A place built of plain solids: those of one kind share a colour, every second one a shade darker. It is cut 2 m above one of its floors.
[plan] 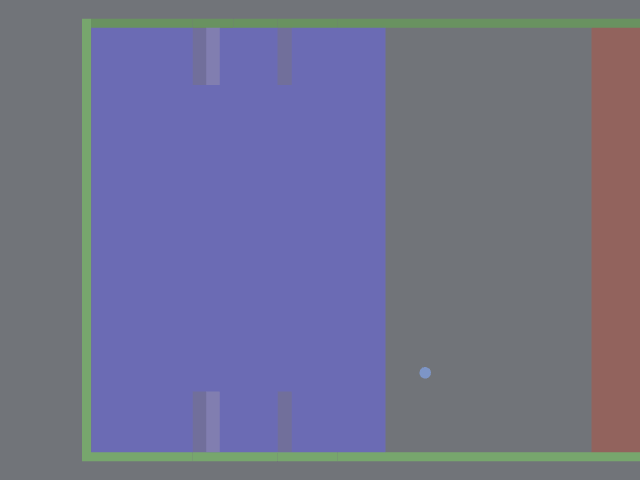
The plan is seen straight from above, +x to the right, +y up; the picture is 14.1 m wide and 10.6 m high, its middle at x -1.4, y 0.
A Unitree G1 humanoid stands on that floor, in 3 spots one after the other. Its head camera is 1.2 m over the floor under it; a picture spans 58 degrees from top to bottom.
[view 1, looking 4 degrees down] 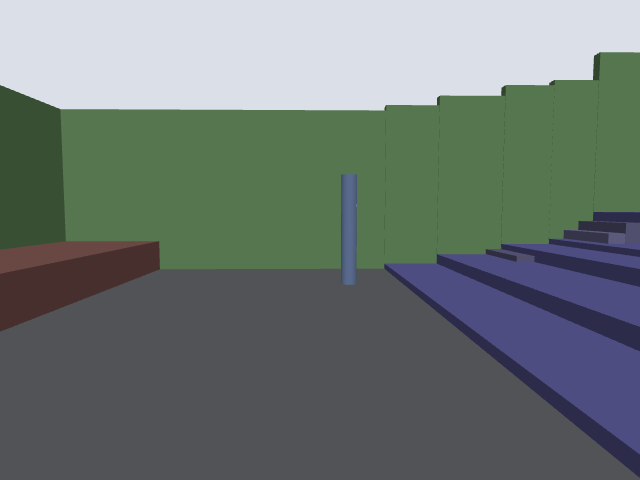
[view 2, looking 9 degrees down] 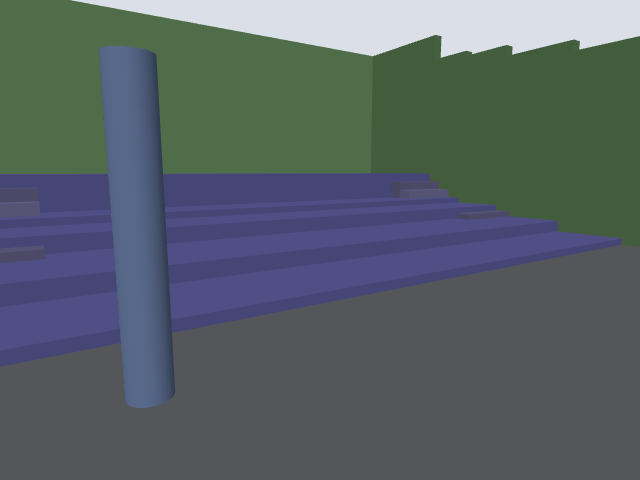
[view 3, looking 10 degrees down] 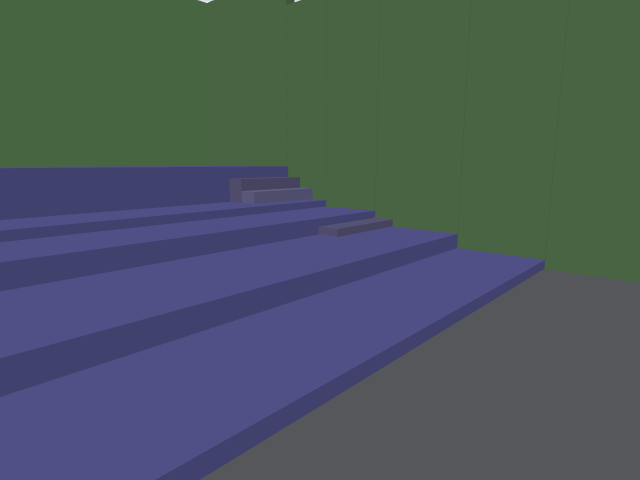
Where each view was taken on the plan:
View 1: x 1.51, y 4.05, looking -91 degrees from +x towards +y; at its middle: wall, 8.76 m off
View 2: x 3.26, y -3.35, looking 147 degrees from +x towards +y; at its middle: floor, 5.79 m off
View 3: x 1.38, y -0.68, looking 132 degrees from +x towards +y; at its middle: floor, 5.21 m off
